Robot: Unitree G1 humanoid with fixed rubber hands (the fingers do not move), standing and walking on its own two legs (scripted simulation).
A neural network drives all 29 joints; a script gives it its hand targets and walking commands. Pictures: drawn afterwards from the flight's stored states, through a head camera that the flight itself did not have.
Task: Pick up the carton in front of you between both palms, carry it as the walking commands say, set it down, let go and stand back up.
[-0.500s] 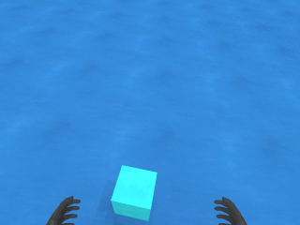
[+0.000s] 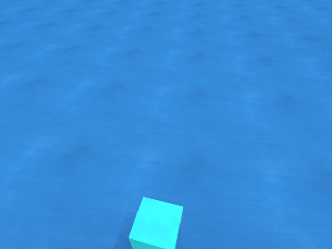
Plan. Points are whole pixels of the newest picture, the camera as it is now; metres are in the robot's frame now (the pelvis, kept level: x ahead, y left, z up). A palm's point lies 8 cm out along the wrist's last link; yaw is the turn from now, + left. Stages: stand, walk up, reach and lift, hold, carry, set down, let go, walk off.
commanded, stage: stand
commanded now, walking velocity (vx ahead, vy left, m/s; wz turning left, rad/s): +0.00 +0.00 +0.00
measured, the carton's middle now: (157, 230) +0.40 +0.05 -0.63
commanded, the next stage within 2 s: none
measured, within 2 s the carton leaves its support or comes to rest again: neither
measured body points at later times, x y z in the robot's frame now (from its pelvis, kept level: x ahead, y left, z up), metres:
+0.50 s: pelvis -0.01 -0.01 +0.00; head -0.01 -0.02 +0.45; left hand -0.02 +0.24 -0.13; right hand +0.01 -0.25 -0.15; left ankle -0.02 +0.14 -0.72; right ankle -0.12 -0.09 -0.72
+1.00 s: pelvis -0.03 -0.01 +0.01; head -0.03 -0.02 +0.46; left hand -0.09 +0.22 -0.14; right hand -0.04 -0.23 -0.16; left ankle -0.02 +0.14 -0.72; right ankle -0.12 -0.09 -0.72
